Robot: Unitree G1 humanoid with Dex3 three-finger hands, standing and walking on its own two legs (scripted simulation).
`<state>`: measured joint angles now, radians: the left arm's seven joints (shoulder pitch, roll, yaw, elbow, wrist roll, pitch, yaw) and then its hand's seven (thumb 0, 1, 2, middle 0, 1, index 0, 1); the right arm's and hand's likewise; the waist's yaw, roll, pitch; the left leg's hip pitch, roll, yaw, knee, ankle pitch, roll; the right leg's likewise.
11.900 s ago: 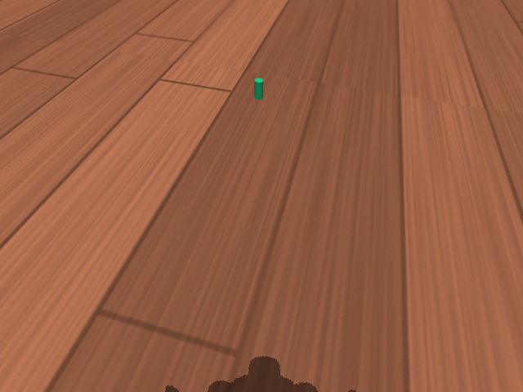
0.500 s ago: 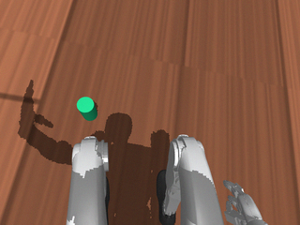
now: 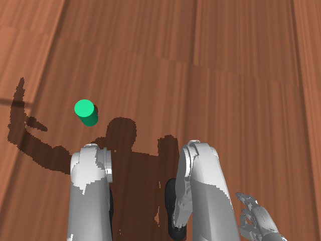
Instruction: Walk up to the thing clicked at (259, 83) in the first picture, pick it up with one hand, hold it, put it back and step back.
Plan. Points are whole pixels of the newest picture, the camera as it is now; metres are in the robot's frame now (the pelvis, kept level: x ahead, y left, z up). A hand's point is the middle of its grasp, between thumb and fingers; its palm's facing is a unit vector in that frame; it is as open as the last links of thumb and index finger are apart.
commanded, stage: approach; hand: left
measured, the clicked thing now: (87, 113) +0.46 +0.20 -0.30
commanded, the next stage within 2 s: close in in 0.54 s
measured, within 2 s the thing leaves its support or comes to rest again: neither
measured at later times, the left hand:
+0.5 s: hand (30, 112) +0.42 +0.32 -0.16, palm faces +0.04 -1.00 +0.03, open 17.6 cm
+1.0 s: hand (72, 117) +0.43 +0.24 -0.26, palm faces +0.07 -1.00 +0.04, open 17.4 cm
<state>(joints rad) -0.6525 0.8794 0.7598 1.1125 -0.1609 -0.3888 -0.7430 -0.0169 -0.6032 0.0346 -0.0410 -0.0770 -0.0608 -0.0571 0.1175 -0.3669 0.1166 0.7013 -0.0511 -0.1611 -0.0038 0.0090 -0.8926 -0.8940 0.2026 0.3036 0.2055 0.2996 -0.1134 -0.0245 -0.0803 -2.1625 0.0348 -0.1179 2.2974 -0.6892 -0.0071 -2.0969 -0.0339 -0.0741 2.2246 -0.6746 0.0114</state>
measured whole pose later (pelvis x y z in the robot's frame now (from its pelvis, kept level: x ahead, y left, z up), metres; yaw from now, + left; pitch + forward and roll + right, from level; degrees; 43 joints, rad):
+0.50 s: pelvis -0.01 +0.01 -0.06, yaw -5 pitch +23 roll -10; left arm -0.65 0.83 0.71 1.30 -0.20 -0.74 -0.67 -0.02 -0.60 0.05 -0.05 -0.12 -0.06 -0.10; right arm -0.03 -0.38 0.27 0.65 -0.16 -0.15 0.04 0.01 -0.90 -0.89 0.20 0.30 0.21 0.30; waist -0.20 -0.15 0.11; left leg -2.24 0.04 -0.21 2.51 -0.70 -0.01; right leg -2.15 0.00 -0.14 2.37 -0.65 0.03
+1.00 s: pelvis -0.02 +0.02 -0.09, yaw -10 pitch +12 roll -16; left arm -0.64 0.85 0.60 1.48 -0.13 -1.08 -0.31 -0.02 -0.55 0.06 -0.03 -0.11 -0.06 -0.08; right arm -0.19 -0.38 0.51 0.56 -0.34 -0.05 0.09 0.00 -0.90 -0.89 0.20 0.30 0.21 0.30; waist -0.25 -0.28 0.30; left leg -2.20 0.03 -0.36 2.66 -0.71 -0.01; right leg -2.06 0.04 -0.24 2.41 -0.60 0.06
